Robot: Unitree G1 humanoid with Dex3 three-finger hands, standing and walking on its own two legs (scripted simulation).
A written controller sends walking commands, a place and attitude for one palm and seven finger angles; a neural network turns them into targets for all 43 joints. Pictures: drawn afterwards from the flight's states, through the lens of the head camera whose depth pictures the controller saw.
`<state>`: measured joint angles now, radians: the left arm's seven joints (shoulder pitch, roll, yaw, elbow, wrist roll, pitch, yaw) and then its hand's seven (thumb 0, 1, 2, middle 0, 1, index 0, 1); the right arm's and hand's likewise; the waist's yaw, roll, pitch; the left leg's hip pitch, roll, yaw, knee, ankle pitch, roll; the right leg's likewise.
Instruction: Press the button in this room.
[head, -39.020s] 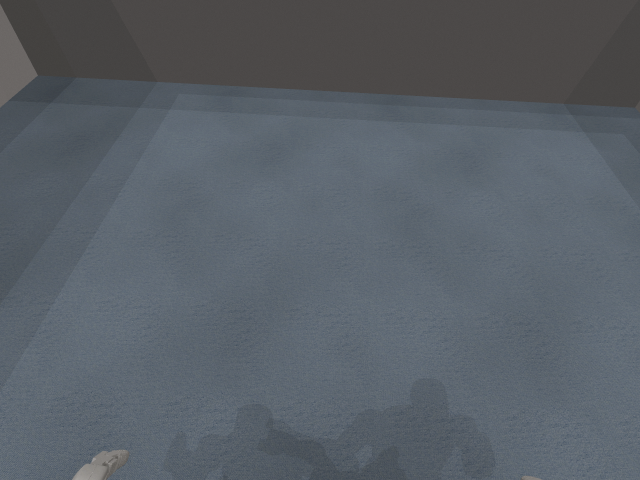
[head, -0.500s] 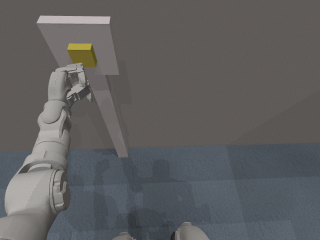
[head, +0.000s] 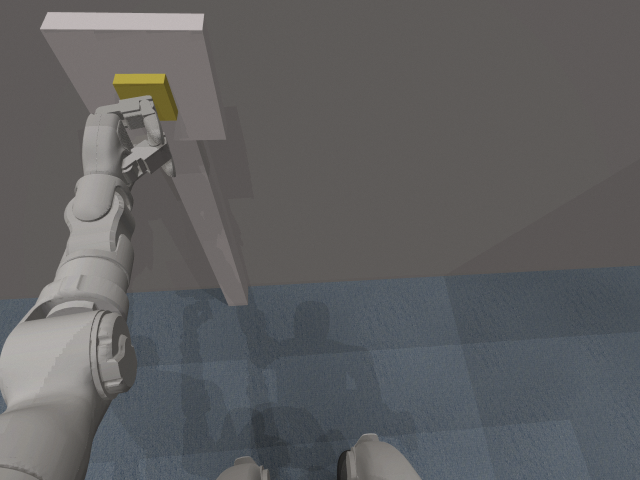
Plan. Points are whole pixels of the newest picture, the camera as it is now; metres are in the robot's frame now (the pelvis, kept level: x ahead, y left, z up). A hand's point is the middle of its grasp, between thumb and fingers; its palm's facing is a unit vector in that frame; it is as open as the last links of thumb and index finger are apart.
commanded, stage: press the button with the knuckle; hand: left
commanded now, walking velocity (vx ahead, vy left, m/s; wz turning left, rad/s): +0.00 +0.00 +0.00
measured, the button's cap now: (148, 94) +0.56 +0.17 +0.12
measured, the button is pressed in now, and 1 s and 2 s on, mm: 6 8 0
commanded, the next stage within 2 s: hold the button down briefly in 0.30 s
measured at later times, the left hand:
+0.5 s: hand (162, 141) +0.51 +0.16 +0.09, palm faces +0.00 -1.00 -0.05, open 2.9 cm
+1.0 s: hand (163, 145) +0.51 +0.16 +0.09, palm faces +0.00 -1.00 -0.03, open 2.9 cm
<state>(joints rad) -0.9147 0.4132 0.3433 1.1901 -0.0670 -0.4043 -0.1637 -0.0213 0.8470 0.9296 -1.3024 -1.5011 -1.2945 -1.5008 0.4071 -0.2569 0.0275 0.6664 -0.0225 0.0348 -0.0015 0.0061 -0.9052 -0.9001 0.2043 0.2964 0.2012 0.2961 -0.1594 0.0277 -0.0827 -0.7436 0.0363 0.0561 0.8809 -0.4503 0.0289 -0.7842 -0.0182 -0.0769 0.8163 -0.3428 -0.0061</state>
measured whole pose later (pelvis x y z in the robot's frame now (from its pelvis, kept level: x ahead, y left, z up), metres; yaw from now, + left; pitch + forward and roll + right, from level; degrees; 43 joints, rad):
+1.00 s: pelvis -0.03 +0.00 -0.01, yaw +1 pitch +20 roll -2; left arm -1.05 0.50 0.34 1.28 -0.05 -0.38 -0.16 -0.01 0.79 0.97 -1.30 -1.50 -1.32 -1.50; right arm 0.44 -0.28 0.05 0.65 -0.04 -0.02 0.00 0.01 -0.90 -0.90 0.20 0.30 0.20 0.30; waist -0.21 0.03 -0.08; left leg -0.87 0.04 0.03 0.95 -0.43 0.03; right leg -0.89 -0.02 -0.10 0.85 -0.31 -0.01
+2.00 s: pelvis +0.02 -0.01 +0.02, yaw +0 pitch +10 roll -1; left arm -0.34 0.26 0.23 0.57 -0.19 -0.28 -0.19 0.02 0.90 0.90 -1.30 -1.50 -1.29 -1.50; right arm 0.31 -0.24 0.02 0.58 0.03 0.02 -0.02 0.01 -0.91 -0.90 0.20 0.30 0.20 0.30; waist -0.06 0.04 -0.10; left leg -0.48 0.03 0.06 0.73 -0.43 0.02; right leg -0.54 -0.01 -0.06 0.71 -0.34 -0.01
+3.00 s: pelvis +0.03 +0.00 +0.05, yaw +2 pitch -4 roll -1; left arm 0.54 0.33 0.26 -0.46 -0.04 -0.06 0.10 0.01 0.89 0.90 -1.31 -1.50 -1.30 -1.50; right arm 0.21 -0.22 0.03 0.61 -0.01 -0.09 -0.07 0.01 -0.90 -0.90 0.20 0.30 0.20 0.30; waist 0.06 0.08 0.00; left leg -0.04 0.00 0.05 0.41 -0.30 0.02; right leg -0.08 -0.02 -0.08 0.38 -0.22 0.00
